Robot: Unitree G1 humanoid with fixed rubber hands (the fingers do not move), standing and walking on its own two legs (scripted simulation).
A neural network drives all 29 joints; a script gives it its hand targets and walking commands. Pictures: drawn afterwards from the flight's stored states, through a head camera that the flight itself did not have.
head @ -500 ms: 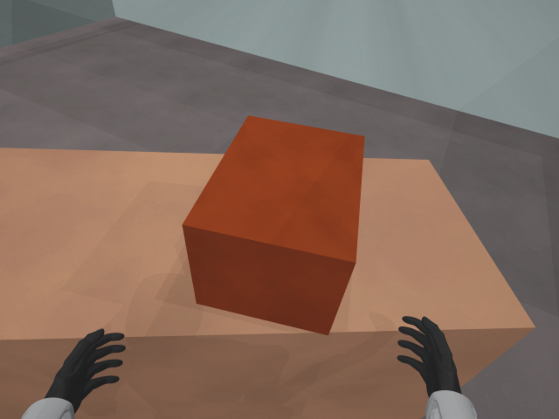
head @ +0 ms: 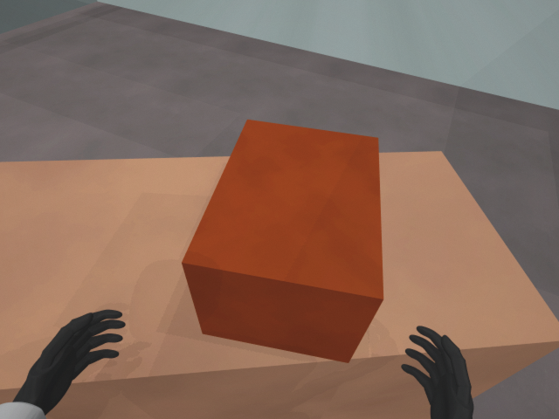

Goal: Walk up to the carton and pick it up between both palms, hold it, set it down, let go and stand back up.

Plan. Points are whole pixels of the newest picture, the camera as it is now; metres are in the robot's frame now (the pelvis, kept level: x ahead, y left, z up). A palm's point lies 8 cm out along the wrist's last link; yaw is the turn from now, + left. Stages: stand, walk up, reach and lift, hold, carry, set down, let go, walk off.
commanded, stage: reach and lift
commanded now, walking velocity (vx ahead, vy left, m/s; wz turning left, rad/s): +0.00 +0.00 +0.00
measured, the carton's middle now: (293, 231) +0.41 +0.00 +0.04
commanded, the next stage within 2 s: none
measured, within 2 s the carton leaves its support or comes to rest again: neither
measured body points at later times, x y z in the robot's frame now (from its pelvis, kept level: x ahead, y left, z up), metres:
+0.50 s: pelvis -0.03 -0.01 +0.00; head -0.02 +0.00 +0.45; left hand +0.24 +0.25 +0.10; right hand +0.21 -0.21 +0.10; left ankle -0.03 +0.10 -0.75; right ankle -0.05 -0.15 -0.75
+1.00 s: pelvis -0.02 -0.01 +0.00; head -0.01 +0.02 +0.45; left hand +0.32 +0.26 +0.13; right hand +0.28 -0.19 +0.12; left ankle -0.03 +0.10 -0.75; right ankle -0.05 -0.15 -0.75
